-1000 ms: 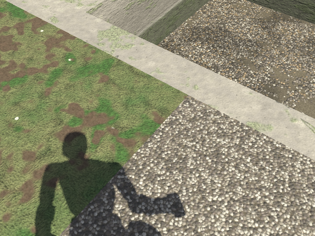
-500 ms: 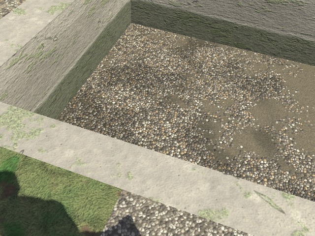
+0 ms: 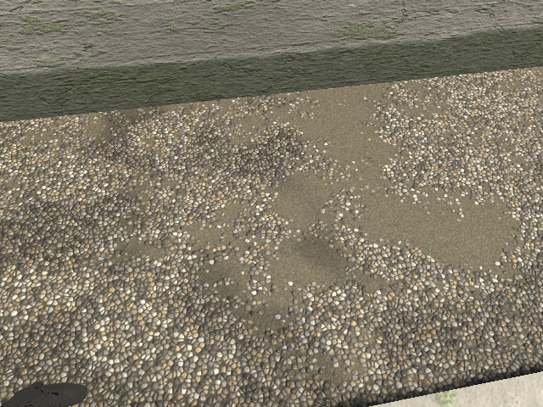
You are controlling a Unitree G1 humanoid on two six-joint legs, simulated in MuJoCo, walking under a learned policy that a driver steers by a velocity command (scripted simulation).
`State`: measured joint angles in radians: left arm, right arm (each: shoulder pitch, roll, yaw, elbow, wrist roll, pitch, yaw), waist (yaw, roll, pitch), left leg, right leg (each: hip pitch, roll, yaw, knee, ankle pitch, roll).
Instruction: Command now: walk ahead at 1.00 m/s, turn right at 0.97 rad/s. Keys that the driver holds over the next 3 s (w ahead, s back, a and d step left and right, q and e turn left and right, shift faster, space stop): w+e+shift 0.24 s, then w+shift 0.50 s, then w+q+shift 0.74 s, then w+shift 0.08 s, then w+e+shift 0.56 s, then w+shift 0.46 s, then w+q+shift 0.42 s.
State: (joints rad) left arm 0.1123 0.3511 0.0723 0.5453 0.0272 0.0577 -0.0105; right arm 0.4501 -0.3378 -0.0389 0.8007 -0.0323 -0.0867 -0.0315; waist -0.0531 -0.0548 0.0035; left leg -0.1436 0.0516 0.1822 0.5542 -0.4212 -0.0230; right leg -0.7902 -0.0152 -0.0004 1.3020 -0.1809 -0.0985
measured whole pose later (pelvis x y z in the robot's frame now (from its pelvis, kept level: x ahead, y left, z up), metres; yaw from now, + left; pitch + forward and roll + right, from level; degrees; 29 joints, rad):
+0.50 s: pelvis +0.26 -0.01 -0.04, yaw -25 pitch +1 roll +1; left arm -0.01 0.25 0.00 0.56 -0.02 0.06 0.04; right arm 0.14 -0.18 0.05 0.55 -0.03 0.01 -0.05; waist -0.04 -0.02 -0.01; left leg -0.48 0.03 -0.01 0.99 -0.48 -0.01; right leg -0.68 0.24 0.07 1.28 -0.30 -0.05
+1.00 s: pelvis +0.22 -0.04 -0.02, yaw -21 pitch -2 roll +0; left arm -0.05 0.17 -0.03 0.54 -0.02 0.06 0.01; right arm 0.10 -0.16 0.02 0.56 0.04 0.05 0.01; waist -0.01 -0.04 -0.02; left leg -0.28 0.01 -0.04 0.78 -0.49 -0.03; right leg -0.50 -0.02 -0.08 0.73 -0.21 0.00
